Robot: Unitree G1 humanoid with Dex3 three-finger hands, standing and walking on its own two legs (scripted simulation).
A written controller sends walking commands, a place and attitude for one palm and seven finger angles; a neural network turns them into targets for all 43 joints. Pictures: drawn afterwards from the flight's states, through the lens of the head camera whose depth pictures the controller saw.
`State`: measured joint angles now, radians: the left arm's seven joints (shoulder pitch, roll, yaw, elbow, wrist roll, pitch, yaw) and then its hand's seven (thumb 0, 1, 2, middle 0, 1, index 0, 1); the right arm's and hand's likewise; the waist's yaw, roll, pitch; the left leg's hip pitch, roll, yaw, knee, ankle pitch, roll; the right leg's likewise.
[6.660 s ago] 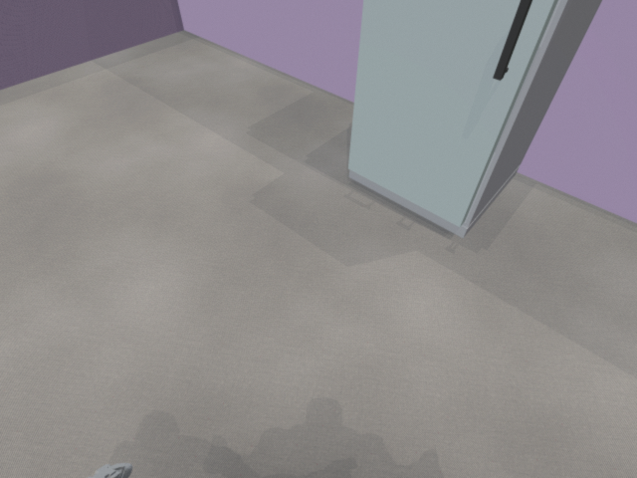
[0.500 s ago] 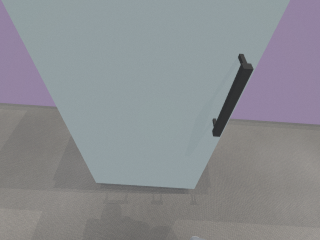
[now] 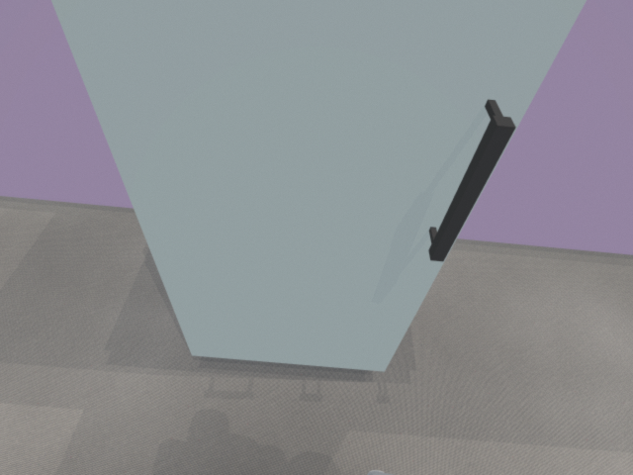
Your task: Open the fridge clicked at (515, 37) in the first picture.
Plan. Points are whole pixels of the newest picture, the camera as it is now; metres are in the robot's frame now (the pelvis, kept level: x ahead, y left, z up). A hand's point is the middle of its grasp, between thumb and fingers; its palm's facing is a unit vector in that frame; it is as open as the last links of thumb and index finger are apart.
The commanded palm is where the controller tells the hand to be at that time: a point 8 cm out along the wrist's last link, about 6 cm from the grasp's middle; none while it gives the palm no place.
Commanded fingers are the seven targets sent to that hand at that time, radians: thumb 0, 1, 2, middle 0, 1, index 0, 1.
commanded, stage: come to a stop and stand still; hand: right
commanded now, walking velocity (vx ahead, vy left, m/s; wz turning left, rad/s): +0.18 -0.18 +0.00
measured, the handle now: (461, 190) +0.50 -0.19 +0.10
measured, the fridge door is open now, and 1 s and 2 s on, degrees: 0 0 0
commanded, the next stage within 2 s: look again from close up in 1.50 s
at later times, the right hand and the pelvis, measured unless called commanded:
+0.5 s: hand out of the picture +0.02 -0.24 -0.17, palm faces +0.03 +0.96 -0.28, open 7.4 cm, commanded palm none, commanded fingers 0.00 -0.90 -0.90 0.20 0.30 0.20 0.30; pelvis +0.00 -0.04 +0.00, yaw -1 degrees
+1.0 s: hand out of the picture -0.02 -0.26 -0.15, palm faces -0.02 +0.94 -0.33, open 7.4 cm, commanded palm none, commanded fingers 0.00 -0.90 -0.90 0.20 0.30 0.20 0.30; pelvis -0.06 -0.03 +0.01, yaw -1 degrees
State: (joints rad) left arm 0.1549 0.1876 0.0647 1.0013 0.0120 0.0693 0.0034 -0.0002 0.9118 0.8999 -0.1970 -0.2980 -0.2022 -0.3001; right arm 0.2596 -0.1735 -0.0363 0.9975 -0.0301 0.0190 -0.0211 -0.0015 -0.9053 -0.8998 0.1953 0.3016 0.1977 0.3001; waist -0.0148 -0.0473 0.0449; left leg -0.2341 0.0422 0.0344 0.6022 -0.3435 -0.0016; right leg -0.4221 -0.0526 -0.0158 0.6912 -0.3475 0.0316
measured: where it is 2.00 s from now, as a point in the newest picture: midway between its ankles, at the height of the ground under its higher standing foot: outside the picture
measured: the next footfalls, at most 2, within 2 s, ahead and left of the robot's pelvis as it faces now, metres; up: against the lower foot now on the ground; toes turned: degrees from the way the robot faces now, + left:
right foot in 0.26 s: +0.01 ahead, -0.14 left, +0.00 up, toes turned -3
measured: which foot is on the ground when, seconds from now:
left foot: down 0.00-1.00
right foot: up 0.00-0.24, down 0.26-1.00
